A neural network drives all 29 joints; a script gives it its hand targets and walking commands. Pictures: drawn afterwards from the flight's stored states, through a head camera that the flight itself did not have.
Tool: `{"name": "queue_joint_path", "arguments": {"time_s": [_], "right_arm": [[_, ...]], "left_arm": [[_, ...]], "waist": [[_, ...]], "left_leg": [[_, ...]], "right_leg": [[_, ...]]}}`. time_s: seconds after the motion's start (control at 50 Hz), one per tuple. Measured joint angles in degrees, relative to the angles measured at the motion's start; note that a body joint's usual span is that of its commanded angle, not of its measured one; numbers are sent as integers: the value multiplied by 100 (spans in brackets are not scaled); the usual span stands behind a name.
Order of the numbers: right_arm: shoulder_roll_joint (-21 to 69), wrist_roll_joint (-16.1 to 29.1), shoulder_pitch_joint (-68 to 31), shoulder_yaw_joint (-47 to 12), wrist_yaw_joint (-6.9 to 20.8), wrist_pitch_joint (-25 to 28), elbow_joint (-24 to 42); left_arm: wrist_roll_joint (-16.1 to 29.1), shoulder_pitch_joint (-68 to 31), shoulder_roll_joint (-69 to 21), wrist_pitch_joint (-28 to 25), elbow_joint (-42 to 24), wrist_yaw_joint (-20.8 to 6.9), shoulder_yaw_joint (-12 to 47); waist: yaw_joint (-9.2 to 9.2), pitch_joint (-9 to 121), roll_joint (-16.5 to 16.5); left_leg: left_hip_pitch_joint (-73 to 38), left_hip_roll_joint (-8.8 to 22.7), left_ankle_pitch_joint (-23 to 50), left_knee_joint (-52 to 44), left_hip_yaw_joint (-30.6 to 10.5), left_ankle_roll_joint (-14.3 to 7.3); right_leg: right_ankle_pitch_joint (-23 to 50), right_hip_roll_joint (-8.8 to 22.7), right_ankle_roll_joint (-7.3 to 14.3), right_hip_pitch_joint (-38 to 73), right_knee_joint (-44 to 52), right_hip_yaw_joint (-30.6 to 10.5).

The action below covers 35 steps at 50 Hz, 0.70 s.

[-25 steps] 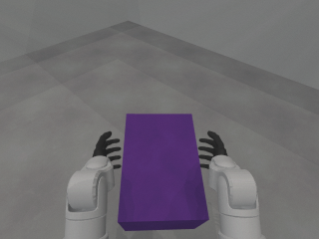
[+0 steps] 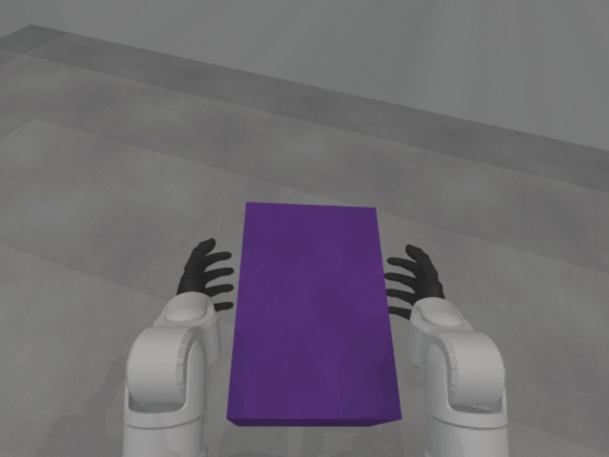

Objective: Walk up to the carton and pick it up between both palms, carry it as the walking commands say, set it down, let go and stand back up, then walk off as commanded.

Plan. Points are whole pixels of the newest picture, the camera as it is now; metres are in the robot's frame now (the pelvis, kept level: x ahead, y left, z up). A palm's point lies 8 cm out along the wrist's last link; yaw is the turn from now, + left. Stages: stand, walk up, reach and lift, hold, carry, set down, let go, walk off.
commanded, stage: carry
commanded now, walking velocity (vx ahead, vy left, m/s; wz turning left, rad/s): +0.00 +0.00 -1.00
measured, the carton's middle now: (307, 315) +0.32 +0.01 +0.01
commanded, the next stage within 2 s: none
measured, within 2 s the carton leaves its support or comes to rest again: neither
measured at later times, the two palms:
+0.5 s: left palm (359, 289) +0.32 -0.05 +0.08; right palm (593, 384) +0.21 -0.29 +0.09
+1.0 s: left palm (585, 385) +0.22 -0.30 +0.07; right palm out of the picture -0.01 -0.43 +0.06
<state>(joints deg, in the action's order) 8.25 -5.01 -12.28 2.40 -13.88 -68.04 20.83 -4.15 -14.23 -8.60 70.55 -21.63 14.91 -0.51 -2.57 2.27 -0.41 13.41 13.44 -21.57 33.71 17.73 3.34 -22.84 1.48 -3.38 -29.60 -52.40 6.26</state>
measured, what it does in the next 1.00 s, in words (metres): steps to the right, turning right: right foot, then left foot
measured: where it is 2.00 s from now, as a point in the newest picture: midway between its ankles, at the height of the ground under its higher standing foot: outside the picture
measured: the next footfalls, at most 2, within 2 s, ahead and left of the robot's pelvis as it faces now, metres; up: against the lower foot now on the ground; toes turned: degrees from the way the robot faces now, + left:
right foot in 0.10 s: +0.05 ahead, -0.14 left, +0.00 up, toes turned -11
left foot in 0.48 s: +0.10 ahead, +0.04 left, +0.00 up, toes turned -22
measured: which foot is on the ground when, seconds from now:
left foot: down 0.00-0.10, up 0.12-0.46, down 0.48-0.84, up 0.86-1.00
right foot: up 0.00-0.08, down 0.10-0.50, up 0.52-0.82, down 0.84-1.00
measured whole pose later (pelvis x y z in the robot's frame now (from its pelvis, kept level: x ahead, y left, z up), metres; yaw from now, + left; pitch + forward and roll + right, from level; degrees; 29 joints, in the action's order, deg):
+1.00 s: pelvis -0.05 -0.11 -0.02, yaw -55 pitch +3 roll +0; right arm 9.7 -4.8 -18.4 6.2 -15.7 -68.6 15.0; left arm -7.3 -21.4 -10.8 67.5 -11.6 15.7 -4.7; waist 1.9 -2.3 -1.1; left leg 31.3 10.9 -31.9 68.4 4.7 10.0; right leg -17.8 -3.9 4.6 -26.2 -40.9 2.9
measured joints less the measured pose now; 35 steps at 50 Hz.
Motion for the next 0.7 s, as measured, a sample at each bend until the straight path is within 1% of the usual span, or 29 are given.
{"name": "queue_joint_path", "arguments": {"time_s": [0.04,0.06,0.08,0.1,0.12,0.14,0.16,0.18,0.2,0.24,0.28,0.32,0.38,0.44,0.48,0.5,0.52,0.54,0.56,0.58,0.6,0.62,0.66,0.7], "right_arm": [[7,-30,-35,8,-14,-37,19],[10,-44,-47,14,-23,-59,27],[11,-54,-53,32,-33,-82,39],[9,-56,-76,87,-38,-101,46],[9,-56,-95,136,-42,-106,17],[16,-41,-116,174,-56,-109,-52],[19,-21,-123,194,-67,-117,-134],[18,5,-114,195,-75,-136,-195],[14,35,-95,176,-78,-161,-221],[8,107,-63,111,-80,-185,-193],[7,162,-55,47,-78,-148,-114],[9,190,-63,3,-77,-90,-33],[21,185,-119,-5,-82,-20,-4],[33,150,-174,21,-84,20,-54],[35,128,-186,38,-75,29,-103],[37,116,-191,29,-66,44,-149],[50,108,-236,31,-60,63,-242],[57,92,-269,15,-53,67,-309],[56,68,-262,-18,-46,66,-328],[48,41,-230,-49,-40,62,-322],[38,23,-186,-62,-28,56,-306],[29,16,-145,-57,-7,44,-287],[21,10,-107,-16,12,10,-269],[26,1,-134,34,2,-29,-257]], "left_arm": [[-6,-75,-17,17,32,10,-21],[-15,-124,-28,26,69,11,-33],[-30,-197,-46,48,116,10,-45],[-47,-277,-70,50,190,13,-41],[-75,-324,-87,18,294,7,-31],[-81,-332,-90,-15,390,6,-37],[-84,-310,-85,-35,476,-4,-47],[-92,-273,-75,-46,544,-17,-54],[-107,-230,-62,-57,582,-31,-59],[-140,-160,-43,-94,567,-42,-86],[-177,-131,-36,-161,482,-35,-113],[-203,-115,-32,-222,369,-26,-118],[-212,-106,-29,-256,240,-18,-112],[-188,-75,-22,-235,154,-26,-89],[-159,-28,-12,-195,102,-32,-67],[-143,-12,-7,-170,79,-33,-80],[-123,-13,-3,-159,94,-21,-121],[-117,22,4,-150,79,-13,-138],[-106,74,13,-131,30,-11,-130],[-84,113,21,-97,-17,-12,-115],[-59,134,27,-60,-45,-12,-98],[-38,138,29,-32,-42,-14,-87],[-11,95,22,4,19,-8,-74],[-14,8,3,15,99,17,-69]], "waist": [[37,16,-61],[58,25,-93],[80,39,-83],[91,49,-130],[101,57,-155],[139,21,-163],[197,-39,-157],[258,-102,-148],[308,-157,-138],[381,-261,-101],[417,-345,-43],[416,-374,22],[359,-323,126],[267,-189,244],[205,-59,313],[194,-10,405],[176,3,478],[136,25,452],[94,29,388],[55,20,334],[24,15,292],[-1,13,253],[-35,-4,180],[-33,-36,121]], "left_leg": [[-3,217,-143,239,155,125],[31,343,-236,452,198,199],[143,460,-313,809,187,280],[362,587,-335,1317,6,344],[669,531,-720,1941,-363,466],[974,373,-1187,2575,-731,562],[1215,185,-1447,3050,-1008,606],[1405,23,-1479,3336,-1186,623],[1564,-100,-1351,3467,-1296,621],[1794,-276,-959,3425,-1417,601],[1913,-432,-682,3145,-1488,566],[1930,-598,-533,2733,-1541,517],[1792,-866,-457,2041,-1600,428],[1490,-1118,-403,1285,-1617,319],[1120,-1207,-196,539,-1541,225],[939,-1234,373,144,-1439,13],[842,-1229,617,27,-1312,-180],[783,-1150,599,23,-1184,-302],[699,-1041,506,17,-1059,-361],[591,-935,426,-17,-938,-371],[485,-832,377,-66,-825,-351],[388,-724,354,-112,-718,-314],[227,-496,332,-160,-501,-226],[116,-274,290,-133,-281,-131]], "right_leg": [[23,-27,73,291,564,125],[160,-74,112,489,950,196],[453,-123,153,735,1451,224],[761,-217,267,804,1626,195],[578,-297,334,685,1449,95],[390,-353,451,553,1237,1],[306,-397,573,489,1132,-88],[306,-440,665,473,1127,-175],[373,-486,731,467,1173,-255],[516,-594,782,459,1285,-430],[610,-703,803,442,1366,-607],[692,-802,819,414,1429,-781],[814,-938,824,380,1538,-1052],[949,-1063,795,368,1687,-1350],[1023,-1164,756,360,1760,-1552],[1018,-1182,729,344,1711,-1658],[764,-1142,617,255,1417,-1596],[295,-1067,460,54,798,-1312],[-42,-948,321,-144,88,-994],[-190,-794,203,-284,-524,-750],[-224,-630,108,-365,-945,-582],[-217,-477,37,-393,-1159,-473],[-207,-226,-55,-332,-1102,-351],[-198,-38,-94,-179,-690,-248]]}}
